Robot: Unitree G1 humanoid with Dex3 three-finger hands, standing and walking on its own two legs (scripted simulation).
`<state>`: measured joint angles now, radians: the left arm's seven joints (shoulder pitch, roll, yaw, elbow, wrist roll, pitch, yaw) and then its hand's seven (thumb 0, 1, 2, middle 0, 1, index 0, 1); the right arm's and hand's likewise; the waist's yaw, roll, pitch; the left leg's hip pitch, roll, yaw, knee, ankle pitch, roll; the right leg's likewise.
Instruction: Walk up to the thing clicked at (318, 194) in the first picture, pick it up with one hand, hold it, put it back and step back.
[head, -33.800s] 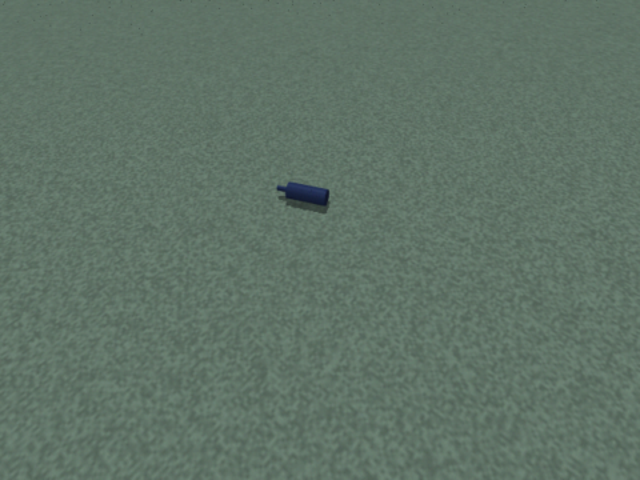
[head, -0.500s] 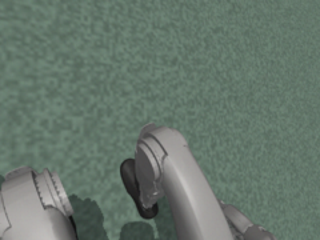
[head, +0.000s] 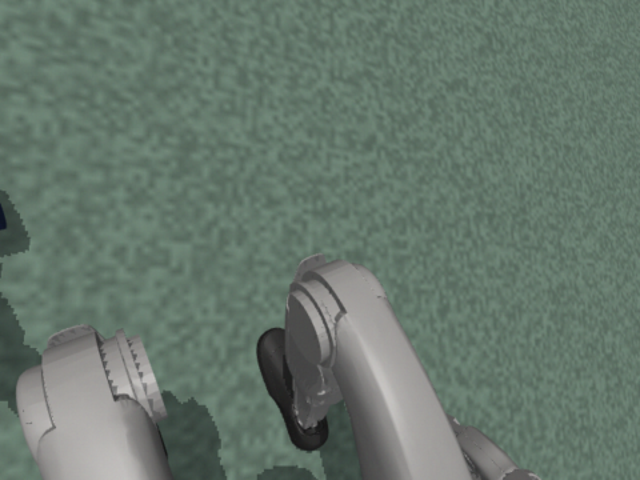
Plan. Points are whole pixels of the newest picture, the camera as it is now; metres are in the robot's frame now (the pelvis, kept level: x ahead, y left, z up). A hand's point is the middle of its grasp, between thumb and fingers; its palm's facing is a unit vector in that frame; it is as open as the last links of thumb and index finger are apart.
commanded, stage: withdraw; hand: left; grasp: from above
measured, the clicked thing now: out of the picture +0.45 +0.38 -0.27
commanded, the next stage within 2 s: home in 0.56 s
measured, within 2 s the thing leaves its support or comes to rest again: neither
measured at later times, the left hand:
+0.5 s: hand out of the picture +0.44 +0.36 -0.06, palm faces -0.47 -0.12 -0.88, open 13.9 cm
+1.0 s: hand out of the picture +0.43 +0.36 -0.11, palm faces -0.28 -0.28 -0.92, open 11.5 cm
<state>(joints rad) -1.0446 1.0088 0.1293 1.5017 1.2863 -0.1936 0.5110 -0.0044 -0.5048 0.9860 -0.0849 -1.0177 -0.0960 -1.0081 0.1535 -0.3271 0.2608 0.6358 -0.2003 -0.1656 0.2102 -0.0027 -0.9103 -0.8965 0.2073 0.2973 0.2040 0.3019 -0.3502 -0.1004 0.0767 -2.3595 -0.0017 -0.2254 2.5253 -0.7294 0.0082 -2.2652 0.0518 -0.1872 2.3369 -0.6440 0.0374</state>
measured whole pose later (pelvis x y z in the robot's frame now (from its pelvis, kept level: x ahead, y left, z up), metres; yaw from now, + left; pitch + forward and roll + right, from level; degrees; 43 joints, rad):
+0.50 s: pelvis -0.01 -0.01 +0.06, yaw +6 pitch +34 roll -10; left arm -1.05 0.85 0.00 1.31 1.17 -0.20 0.11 0.00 -0.49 0.99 -0.11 -0.98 -0.11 -0.99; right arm 0.17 -0.33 0.13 0.61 -0.09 0.04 0.09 0.00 -0.91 -0.90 0.21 0.30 0.20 0.30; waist -0.27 0.01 -0.06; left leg -2.23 -0.02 -0.13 2.29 -0.65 0.01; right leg -2.16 0.02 -0.11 2.18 -0.62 0.02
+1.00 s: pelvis -0.01 +0.00 +0.04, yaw +6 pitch +35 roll -10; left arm -0.85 0.75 0.14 1.18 1.03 -0.15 0.29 0.00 0.03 0.90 -0.24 -0.60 -0.22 -0.61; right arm 0.23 -0.23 0.09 0.69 -0.10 -0.03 0.14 0.00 -0.90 -0.89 0.21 0.30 0.20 0.30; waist -0.23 0.01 -0.08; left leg -2.31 -0.02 -0.12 2.36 -0.68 0.02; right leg -2.23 0.01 -0.10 2.25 -0.65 0.03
